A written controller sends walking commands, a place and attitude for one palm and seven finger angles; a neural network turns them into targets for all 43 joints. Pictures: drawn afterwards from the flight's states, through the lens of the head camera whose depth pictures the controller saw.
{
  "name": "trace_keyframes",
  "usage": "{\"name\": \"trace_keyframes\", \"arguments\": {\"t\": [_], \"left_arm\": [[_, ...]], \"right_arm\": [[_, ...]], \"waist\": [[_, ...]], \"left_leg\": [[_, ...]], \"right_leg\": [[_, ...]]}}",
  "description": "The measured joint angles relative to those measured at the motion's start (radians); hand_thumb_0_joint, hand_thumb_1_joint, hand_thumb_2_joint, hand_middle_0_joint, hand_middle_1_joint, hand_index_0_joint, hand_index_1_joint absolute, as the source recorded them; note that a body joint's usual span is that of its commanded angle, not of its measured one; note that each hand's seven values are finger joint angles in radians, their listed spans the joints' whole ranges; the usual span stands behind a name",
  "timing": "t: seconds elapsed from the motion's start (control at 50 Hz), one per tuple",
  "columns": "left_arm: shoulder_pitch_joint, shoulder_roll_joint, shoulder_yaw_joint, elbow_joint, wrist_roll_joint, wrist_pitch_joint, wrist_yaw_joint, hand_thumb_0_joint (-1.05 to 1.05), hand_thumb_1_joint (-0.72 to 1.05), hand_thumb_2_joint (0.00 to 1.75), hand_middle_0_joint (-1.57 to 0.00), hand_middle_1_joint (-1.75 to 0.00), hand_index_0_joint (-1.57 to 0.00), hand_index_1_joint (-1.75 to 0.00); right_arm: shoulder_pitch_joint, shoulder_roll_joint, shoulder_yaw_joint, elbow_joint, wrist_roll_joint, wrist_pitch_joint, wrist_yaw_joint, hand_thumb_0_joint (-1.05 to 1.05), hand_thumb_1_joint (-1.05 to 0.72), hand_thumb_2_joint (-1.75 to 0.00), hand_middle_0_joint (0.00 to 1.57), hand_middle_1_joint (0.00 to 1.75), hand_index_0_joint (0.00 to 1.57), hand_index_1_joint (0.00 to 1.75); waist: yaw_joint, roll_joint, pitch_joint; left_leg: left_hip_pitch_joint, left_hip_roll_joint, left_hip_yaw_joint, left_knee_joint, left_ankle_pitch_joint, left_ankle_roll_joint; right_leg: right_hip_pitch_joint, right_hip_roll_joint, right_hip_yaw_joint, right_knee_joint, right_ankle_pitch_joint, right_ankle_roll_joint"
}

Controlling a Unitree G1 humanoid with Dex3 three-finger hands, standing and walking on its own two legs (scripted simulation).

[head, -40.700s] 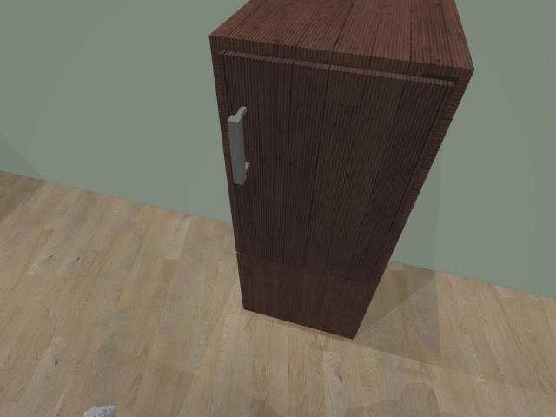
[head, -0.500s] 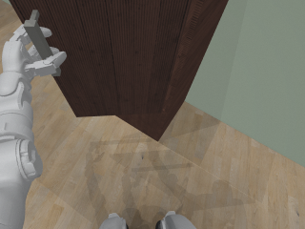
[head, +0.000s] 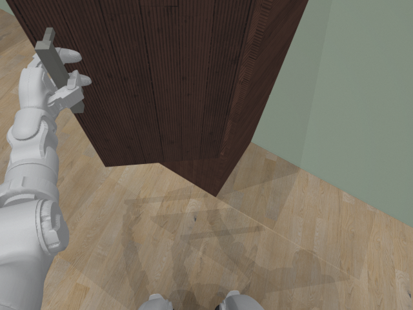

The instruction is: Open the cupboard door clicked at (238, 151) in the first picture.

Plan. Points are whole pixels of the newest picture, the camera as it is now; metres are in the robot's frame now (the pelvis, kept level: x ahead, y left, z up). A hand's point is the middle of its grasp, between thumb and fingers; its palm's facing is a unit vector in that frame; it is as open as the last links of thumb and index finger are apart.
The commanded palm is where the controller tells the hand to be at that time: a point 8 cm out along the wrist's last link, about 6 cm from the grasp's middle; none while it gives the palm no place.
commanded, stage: pull the door open along its arc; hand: left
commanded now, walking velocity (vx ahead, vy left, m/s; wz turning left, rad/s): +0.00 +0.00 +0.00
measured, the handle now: (65, 74) +0.55 +0.23 +0.11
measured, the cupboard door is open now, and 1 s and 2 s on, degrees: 39 81 82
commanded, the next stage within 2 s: open thumb and fingers to let go in 0.76 s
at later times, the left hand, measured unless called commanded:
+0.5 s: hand (106, 167) +0.34 +0.13 +0.11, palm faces +0.15 -0.99 +0.07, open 5.9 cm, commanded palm +0.28 +0.20 +0.11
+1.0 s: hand (155, 198) +0.28 +0.06 +0.11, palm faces +0.48 -0.88 -0.01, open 6.1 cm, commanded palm +0.24 +0.10 +0.11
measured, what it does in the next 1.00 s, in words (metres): shifts its weight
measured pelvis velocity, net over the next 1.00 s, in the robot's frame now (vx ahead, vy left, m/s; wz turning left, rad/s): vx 0.00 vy -0.06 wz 0.09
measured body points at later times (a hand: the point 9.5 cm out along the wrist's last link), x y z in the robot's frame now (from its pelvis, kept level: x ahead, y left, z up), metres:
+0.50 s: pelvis +0.00 -0.01 +0.02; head +0.02 -0.02 +0.47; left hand +0.33 +0.18 +0.11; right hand +0.15 -0.25 -0.08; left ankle +0.00 +0.09 -0.70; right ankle -0.01 -0.12 -0.70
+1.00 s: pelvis +0.00 -0.06 +0.02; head +0.01 -0.08 +0.47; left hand +0.25 +0.10 +0.12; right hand +0.19 -0.27 -0.09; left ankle +0.00 +0.09 -0.70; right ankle -0.01 -0.12 -0.70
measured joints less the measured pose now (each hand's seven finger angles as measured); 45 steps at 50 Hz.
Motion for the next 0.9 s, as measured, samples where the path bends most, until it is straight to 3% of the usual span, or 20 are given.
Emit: {"name": "trace_keyframes", "arguments": {"t": [0.18, 0.36, 0.46, 0.54, 0.64, 0.76, 0.9], "left_arm": [[0.225, -0.088, -0.023, -0.216, -0.060, 0.024, -0.002, 0.01, 0.77, 0.79, -0.39, -1.35, -0.38, -1.35], [0.564, -0.242, -0.136, -0.594, -0.122, 0.067, 0.044, 0.01, 0.73, 0.74, -0.39, -1.35, -0.36, -1.35], [0.740, -0.379, -0.245, -0.834, -0.104, 0.112, 0.213, 0.02, 0.71, 0.73, -0.37, -1.35, -0.38, -1.35], [0.832, -0.473, -0.337, -0.969, -0.045, 0.155, 0.383, 0.03, 0.70, 0.72, -0.37, -1.35, -0.39, -1.35], [0.938, -0.537, -0.433, -1.097, 0.028, 0.229, 0.548, 0.03, 0.68, 0.71, -0.38, -1.35, -0.38, -1.32], [1.055, -0.584, -0.517, -1.206, 0.073, 0.301, 0.673, 0.04, 0.68, 0.72, -0.36, -1.29, -0.38, -1.32], [1.033, -0.616, -0.561, -1.195, 0.142, 0.302, 0.782, 0.03, 0.70, 0.78, -0.35, -1.29, -0.36, -1.33]], "right_arm": [[0.003, -0.003, -0.017, -0.023, 0.020, 0.013, 0.006, 0.01, -0.91, -0.89, 0.20, 0.30, 0.20, 0.30], [-0.064, 0.010, -0.028, -0.070, 0.039, -0.018, 0.018, 0.01, -0.91, -0.89, 0.20, 0.30, 0.20, 0.30], [-0.137, 0.023, -0.031, -0.084, 0.035, -0.052, 0.030, 0.01, -0.91, -0.89, 0.20, 0.30, 0.20, 0.30], [-0.206, 0.042, -0.021, -0.093, 0.014, -0.058, 0.036, 0.01, -0.91, -0.89, 0.20, 0.30, 0.20, 0.30], [-0.264, 0.077, 0.000, -0.111, -0.010, -0.030, 0.030, 0.01, -0.91, -0.89, 0.20, 0.30, 0.20, 0.30], [-0.279, 0.100, 0.015, -0.121, -0.029, 0.016, 0.014, 0.01, -0.91, -0.89, 0.20, 0.30, 0.20, 0.30], [-0.265, 0.075, 0.000, -0.078, -0.054, 0.027, -0.001, 0.01, -0.91, -0.89, 0.20, 0.30, 0.20, 0.30]], "waist": [[0.033, 0.007, -0.028], [0.090, 0.013, -0.036], [0.129, 0.017, -0.028], [0.151, 0.008, -0.013], [0.159, -0.003, -0.004], [0.150, 0.004, 0.005], [0.153, 0.011, 0.032]], "left_leg": [[0.082, 0.002, 0.020, -0.047, 0.003, -0.002], [0.203, -0.007, 0.031, -0.107, 0.017, -0.007], [0.254, -0.017, 0.027, -0.127, 0.028, -0.011], [0.286, -0.027, 0.019, -0.138, 0.040, -0.017], [0.337, -0.026, 0.008, -0.165, 0.055, -0.032], [0.405, -0.016, -0.011, -0.201, 0.065, -0.053], [0.402, -0.019, -0.052, -0.190, 0.067, -0.066]], "right_leg": [[0.069, 0.004, 0.021, -0.037, 0.005, -0.001], [0.178, -0.002, 0.032, -0.076, 0.010, -0.003], [0.226, -0.011, 0.028, -0.080, 0.009, -0.005], [0.252, -0.020, 0.019, -0.070, 0.004, -0.012], [0.300, -0.018, 0.008, -0.082, 0.006, -0.027], [0.373, -0.005, -0.009, -0.120, 0.009, -0.046], [0.386, -0.006, -0.050, -0.111, -0.004, -0.062]]}}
